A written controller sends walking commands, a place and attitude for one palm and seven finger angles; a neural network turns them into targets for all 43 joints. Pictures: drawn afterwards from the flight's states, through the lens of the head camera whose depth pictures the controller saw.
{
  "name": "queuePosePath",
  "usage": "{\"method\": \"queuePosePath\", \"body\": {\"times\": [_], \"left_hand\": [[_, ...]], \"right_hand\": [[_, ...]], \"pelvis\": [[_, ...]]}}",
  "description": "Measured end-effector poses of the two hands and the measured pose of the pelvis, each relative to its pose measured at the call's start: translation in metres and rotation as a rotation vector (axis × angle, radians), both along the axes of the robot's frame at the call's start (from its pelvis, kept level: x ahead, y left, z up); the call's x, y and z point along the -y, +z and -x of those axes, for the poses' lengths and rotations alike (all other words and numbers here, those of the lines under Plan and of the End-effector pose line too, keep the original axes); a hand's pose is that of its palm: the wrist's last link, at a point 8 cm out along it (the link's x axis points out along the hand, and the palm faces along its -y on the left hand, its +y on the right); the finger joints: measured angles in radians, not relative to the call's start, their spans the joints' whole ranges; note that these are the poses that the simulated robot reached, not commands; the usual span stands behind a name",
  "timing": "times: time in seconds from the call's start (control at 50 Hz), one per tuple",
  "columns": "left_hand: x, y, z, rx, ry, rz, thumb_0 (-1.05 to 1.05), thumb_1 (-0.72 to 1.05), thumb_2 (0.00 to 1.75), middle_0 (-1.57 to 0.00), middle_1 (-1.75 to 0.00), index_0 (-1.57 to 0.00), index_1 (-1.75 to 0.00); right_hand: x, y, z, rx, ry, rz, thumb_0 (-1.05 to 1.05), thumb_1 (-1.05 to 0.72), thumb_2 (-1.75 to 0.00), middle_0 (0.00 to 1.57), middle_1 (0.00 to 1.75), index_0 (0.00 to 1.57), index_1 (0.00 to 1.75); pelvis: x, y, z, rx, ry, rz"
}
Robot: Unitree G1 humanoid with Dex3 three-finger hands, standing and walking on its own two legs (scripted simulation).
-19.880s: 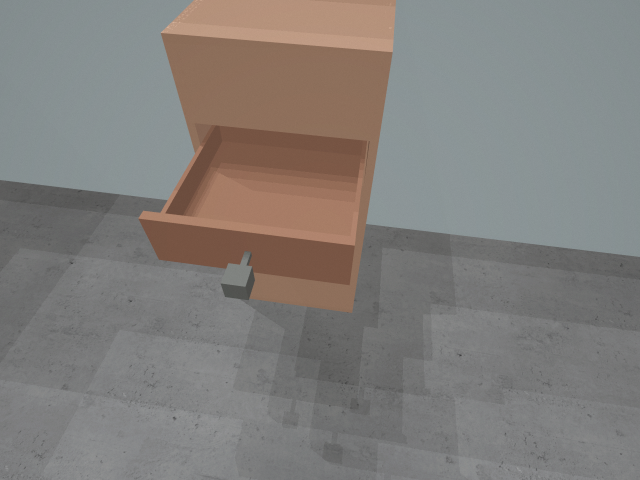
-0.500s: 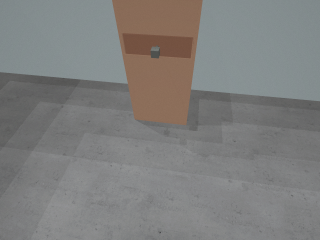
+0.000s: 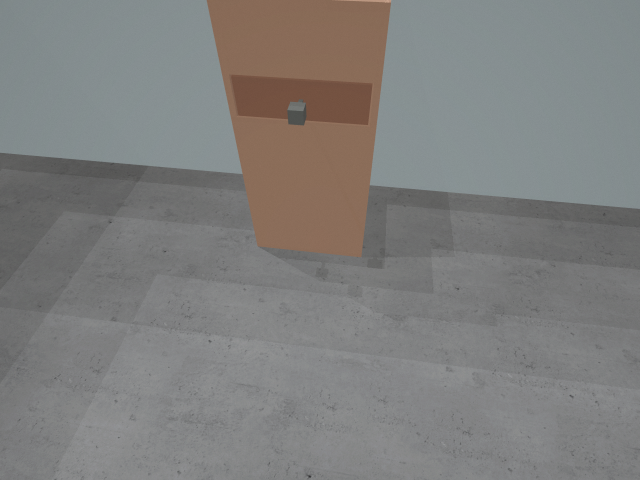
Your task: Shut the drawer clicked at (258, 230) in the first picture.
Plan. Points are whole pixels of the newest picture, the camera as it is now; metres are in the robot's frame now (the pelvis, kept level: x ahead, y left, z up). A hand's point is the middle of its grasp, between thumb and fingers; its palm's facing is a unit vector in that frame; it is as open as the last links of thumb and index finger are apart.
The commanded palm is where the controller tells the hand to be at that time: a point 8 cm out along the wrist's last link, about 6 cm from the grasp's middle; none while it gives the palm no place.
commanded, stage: look to check the result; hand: left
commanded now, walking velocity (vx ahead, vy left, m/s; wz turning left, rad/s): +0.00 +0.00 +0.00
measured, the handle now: (298, 109) +1.03 +0.11 -0.10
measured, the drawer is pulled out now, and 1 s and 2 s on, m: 0.00 0.00 0.00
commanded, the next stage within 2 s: stand and wait in 0.54 s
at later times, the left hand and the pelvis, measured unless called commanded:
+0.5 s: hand out of the picture +0.10 +0.24 -0.15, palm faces -0.02 -0.94 -0.35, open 7.4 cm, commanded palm none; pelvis +0.02 +0.00 +0.00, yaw +0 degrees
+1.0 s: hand out of the picture +0.11 +0.24 -0.15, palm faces -0.03 -0.94 -0.34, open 7.4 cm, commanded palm none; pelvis +0.03 +0.00 +0.00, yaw +0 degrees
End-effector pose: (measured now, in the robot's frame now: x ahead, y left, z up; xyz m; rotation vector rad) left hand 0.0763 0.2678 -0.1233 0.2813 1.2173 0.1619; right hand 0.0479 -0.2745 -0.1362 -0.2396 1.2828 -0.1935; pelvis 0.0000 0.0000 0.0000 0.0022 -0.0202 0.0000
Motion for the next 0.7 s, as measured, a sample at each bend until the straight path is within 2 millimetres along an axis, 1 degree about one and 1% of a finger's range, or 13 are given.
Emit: {"method": "queuePosePath", "body": {"times": [0.12, 0.26, 0.52, 0.7], "left_hand": [[-0.007, 0.001, 0.003, -0.028, 0.010, -0.018, 0.00, 0.90, 0.90, -0.20, -0.30, -0.21, -0.30], [-0.014, 0.004, 0.001, -0.041, 0.019, -0.040, 0.00, 0.90, 0.90, -0.20, -0.30, -0.21, -0.30], [-0.016, 0.009, -0.020, -0.004, 0.008, -0.051, 0.00, 0.90, 0.90, -0.20, -0.30, -0.21, -0.30], [-0.014, 0.009, -0.031, 0.012, -0.002, -0.045, 0.00, 0.90, 0.90, -0.20, -0.30, -0.21, -0.30]], "right_hand": [[0.009, 0.002, -0.004, -0.015, 0.004, 0.017, 0.00, -0.91, -0.90, 0.20, 0.30, 0.20, 0.30], [0.013, 0.003, -0.014, -0.014, 0.014, 0.024, 0.00, -0.91, -0.90, 0.20, 0.30, 0.20, 0.30], [0.015, 0.006, -0.040, 0.034, 0.033, 0.025, 0.00, -0.90, -0.90, 0.20, 0.30, 0.20, 0.30], [0.018, 0.009, -0.046, 0.036, 0.033, 0.034, 0.00, -0.90, -0.90, 0.20, 0.30, 0.20, 0.30]], "pelvis": [[0.002, 0.001, -0.004, -0.004, 0.001, 0.002], [0.004, 0.001, -0.009, -0.006, 0.003, 0.002], [0.004, 0.002, -0.018, -0.007, 0.003, 0.001], [0.005, 0.002, -0.023, -0.009, 0.002, 0.002]]}}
